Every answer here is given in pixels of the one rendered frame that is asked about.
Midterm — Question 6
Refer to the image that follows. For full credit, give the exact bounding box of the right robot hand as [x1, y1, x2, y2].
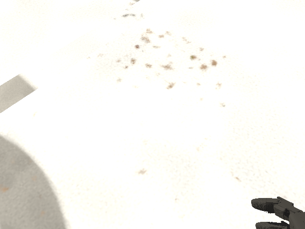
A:
[251, 197, 305, 229]

